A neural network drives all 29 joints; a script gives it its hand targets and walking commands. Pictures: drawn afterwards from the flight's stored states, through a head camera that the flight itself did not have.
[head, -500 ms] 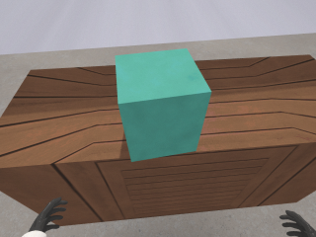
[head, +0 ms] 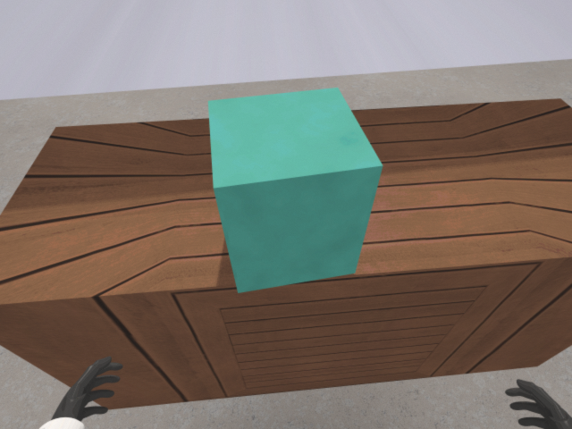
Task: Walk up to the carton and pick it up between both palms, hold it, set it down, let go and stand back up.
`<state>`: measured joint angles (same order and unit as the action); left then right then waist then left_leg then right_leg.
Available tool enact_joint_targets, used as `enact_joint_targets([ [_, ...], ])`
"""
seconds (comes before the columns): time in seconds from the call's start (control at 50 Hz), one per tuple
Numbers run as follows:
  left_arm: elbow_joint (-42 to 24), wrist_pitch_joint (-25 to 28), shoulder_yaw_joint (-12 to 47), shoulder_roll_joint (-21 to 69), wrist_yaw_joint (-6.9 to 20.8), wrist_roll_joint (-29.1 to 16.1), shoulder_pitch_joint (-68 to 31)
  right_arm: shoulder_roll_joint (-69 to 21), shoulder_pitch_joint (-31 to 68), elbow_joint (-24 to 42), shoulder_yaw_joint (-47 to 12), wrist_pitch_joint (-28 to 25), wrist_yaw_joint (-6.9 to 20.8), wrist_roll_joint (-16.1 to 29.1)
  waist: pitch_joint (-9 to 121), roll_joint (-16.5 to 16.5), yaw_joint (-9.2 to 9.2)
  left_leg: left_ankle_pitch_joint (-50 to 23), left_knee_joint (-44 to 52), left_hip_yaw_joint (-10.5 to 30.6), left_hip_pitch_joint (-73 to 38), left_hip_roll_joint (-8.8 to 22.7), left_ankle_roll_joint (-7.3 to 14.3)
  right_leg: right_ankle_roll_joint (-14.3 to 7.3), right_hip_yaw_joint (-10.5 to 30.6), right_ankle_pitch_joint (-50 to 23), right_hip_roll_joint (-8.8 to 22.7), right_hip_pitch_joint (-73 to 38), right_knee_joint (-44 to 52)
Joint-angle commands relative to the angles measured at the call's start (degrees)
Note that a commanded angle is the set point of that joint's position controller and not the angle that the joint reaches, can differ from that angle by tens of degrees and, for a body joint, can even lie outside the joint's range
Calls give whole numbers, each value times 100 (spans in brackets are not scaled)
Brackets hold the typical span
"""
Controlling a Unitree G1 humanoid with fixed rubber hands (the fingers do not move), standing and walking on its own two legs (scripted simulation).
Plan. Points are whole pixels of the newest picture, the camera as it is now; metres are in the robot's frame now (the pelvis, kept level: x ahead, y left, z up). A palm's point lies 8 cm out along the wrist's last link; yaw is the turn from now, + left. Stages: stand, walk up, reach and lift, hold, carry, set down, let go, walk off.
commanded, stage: walk up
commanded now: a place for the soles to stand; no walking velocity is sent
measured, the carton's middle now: (286, 193) +0.46 +0.02 +0.07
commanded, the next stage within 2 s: none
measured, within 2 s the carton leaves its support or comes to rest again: neither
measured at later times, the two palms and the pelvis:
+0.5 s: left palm (71, 417) +0.16 +0.32 -0.05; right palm out of the picture +0.12 -0.33 -0.06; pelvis +0.00 +0.00 +0.00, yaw +0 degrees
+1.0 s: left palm (71, 417) +0.16 +0.32 -0.05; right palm out of the picture +0.12 -0.33 -0.06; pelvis +0.00 +0.00 +0.00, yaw +0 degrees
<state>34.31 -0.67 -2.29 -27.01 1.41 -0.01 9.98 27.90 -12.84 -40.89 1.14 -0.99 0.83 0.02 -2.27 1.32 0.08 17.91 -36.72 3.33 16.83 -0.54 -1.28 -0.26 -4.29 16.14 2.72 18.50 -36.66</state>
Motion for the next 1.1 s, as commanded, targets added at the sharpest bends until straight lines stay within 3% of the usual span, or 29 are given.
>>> enact_joint_targets([
  [0.0, 93, 192, -341, -929, -38, -74, -400, 927, 147, 246, 276, -84, 31, 84, 552, -322, 111, -674, 1103, 1114, 645, 508, 416, -325, 550, 221, 763, -1222, 759],
  [0.02, 111, 189, -360, -955, -40, -82, -274, 916, 196, 215, 287, -86, 27, 90, 537, -177, 101, -614, 1090, 1054, 578, 511, 420, -344, 651, 202, 777, -1177, 869],
  [0.04, 129, 188, -336, -966, -49, -85, -305, 888, 152, 223, 281, -85, 12, 113, 532, -356, 69, -733, 1050, 1082, 536, 485, 385, -329, 620, 232, 772, -1163, 859],
  [0.08, 55, 208, -344, -945, -45, -83, -286, 858, 147, 187, 259, -83, -5, 91, 587, -303, 109, -659, 931, 936, 526, 415, 376, -420, 771, 145, 896, -1246, 941],
  [0.12, 165, 178, -336, -1043, -55, -85, -360, 881, 98, 183, 245, -75, 13, 128, 627, -38, 50, -756, 934, 939, 431, 405, 321, -369, 741, -11, 864, -1225, 962],
  [0.14, 102, 168, -337, -1007, -73, -109, -322, 884, 80, 181, 259, -87, 5, 122, 470, -238, 67, -845, 858, 927, 494, 399, 355, -372, 754, 47, 874, -1113, 919],
  [0.2, 104, 179, -338, -1041, -46, -67, -329, 934, 138, 214, 284, -70, -7, 75, 500, -227, 58, -491, 958, 973, 589, 404, 365, -316, 705, 250, 866, -1112, 971],
  [0.24, 117, 182, -358, -1047, -51, -79, -356, 871, 76, 177, 275, -68, -3, 101, 440, 14, 78, -481, 980, 992, 583, 428, 362, -385, 757, 472, 892, -1095, 993],
  [0.3, 99, 185, -321, -1001, -43, -73, -357, 881, 185, 268, 218, -92, 3, 75, 479, -323, 136, -350, 1078, 1043, 716, 439, 379, -336, 780, 249, 831, -1160, 956],
  [0.34, 123, 187, -378, -1040, -49, -80, -321, 956, 180, 279, 292, -84, 11, 107, 557, -238, 116, -563, 985, 998, 595, 447, 392, -326, 702, 341, 782, -1176, 952],
  [0.36, 134, 188, -357, -1089, -45, -72, -397, 927, 120, 212, 251, -65, 24, 126, 313, 38, 96, -428, 1018, 1061, 799, 431, 342, -325, 719, 375, 826, -1145, 1016],
  [0.38, 70, 185, -385, -1062, -54, -70, -409, 911, 143, 176, 268, -71, 18, 105, 390, 15, 110, -433, 961, 891, 611, 325, 342, -367, 808, 579, 907, -1085, 1139],
  [0.4, 49, 196, -353, -1052, -49, -63, -311, 965, 144, 243, 286, -78, 13, 66, 530, -240, 87, -644, 880, 811, 381, 351, 367, -381, 849, 489, 917, -949, 1078],
  [0.44, 131, 185, -325, -987, -58, -99, -381, 962, 83, 164, 258, -89, 19, 89, 396, -120, 61, -750, 972, 1029, 579, 451, 370, -333, 657, 233, 761, -1003, 874],
  [0.5, 96, 185, -326, -1042, -61, -101, -380, 939, 98, 239, 234, -103, 9, 106, 441, -382, 95, -878, 1032, 1104, 660, 477, 375, -314, 683, -14, 781, -1143, 746],
  [0.52, 114, 189, -382, -1059, -55, -72, -377, 993, 132, 204, 282, -99, 7, 94, 509, -138, 132, -767, 1048, 1152, 651, 476, 401, -289, 673, 161, 721, -1233, 804],
  [0.54, 85, 195, -365, -972, -56, -70, -273, 963, 147, 249, 278, -94, -7, 72, 553, -353, 123, -703, 1002, 982, 538, 437, 402, -314, 709, 165, 787, -1154, 860],
  [0.68, 89, 179, -360, -1037, -54, -56, -372, 992, 98, 209, 286, -67, 22, 97, 425, -210, 78, -441, 1118, 1091, 544, 497, 406, -324, 682, 532, 759, -925, 895],
  [0.7, 79, 187, -341, -943, -55, -81, -302, 967, 114, 273, 286, -81, 26, 82, 460, -384, 88, -511, 1131, 1076, 518, 517, 431, -289, 630, 431, 724, -1003, 894],
  [0.78, 94, 202, -346, -1001, -40, -62, -430, 909, 104, 217, 282, -83, 21, 82, 503, -51, 79, -661, 1042, 1012, 517, 460, 371, -314, 692, 180, 797, -1056, 841],
  [0.82, 137, 191, -369, -1058, -33, -77, -340, 972, 230, 289, 296, -73, 20, 63, 385, -358, 130, -761, 1081, 979, 624, 442, 365, -270, 659, 201, 764, -1059, 804],
  [0.84, 69, 188, -369, -1046, -29, -84, -272, 998, 184, 297, 296, -69, 30, 104, 487, -361, 128, -551, 1059, 1032, 537, 457, 413, -307, 685, 355, 740, -969, 861],
  [0.86, 154, 178, -364, -1040, -44, -113, -287, 899, 118, 176, 288, -61, 28, 103, 332, -134, 129, -411, 1159, 1106, 752, 480, 365, -318, 705, 392, 761, -1120, 854],
  [0.9, 110, 200, -344, -995, -47, -77, -263, 930, 215, 231, 259, -92, 21, 66, 434, -444, 101, -524, 1141, 1136, 585, 477, 451, -328, 639, 389, 722, -1002, 815],
  [0.96, 144, 191, -326, -987, -61, -83, -353, 1033, 241, 232, 319, -68, 30, 89, 467, -280, 121, -776, 1058, 1117, 546, 494, 400, -303, 632, 97, 649, -1084, 832],
  [1.02, 115, 216, -363, -1028, -78, -71, -372, 916, 124, 194, 277, -65, 12, 100, 650, -227, 80, -898, 945, 947, 412, 364, 379, -390, 766, -116, 843, -1228, 834],
  [1.04, 108, 204, -349, -1050, -62, -67, -385, 972, 55, 216, 262, -69, 19, 103, 600, -122, 73, -780, 1049, 1053, 400, 500, 380, -319, 667, 80, 817, -1032, 771],
  [1.06, 91, 203, -319, -953, -70, -89, -303, 891, 210, 173, 256, -84, 14, 79, 486, -448, 91, -612, 1066, 1008, 409, 484, 400, -296, 707, 40, 772, -1016, 876],
  [1.08, 95, 202, -352, -1076, -57, -82, -330, 900, 92, 201, 239, -74, 25, 104, 494, -315, 80, -688, 1067, 1116, 542, 506, 374, -275, 645, 134, 747, -1065, 763],
])
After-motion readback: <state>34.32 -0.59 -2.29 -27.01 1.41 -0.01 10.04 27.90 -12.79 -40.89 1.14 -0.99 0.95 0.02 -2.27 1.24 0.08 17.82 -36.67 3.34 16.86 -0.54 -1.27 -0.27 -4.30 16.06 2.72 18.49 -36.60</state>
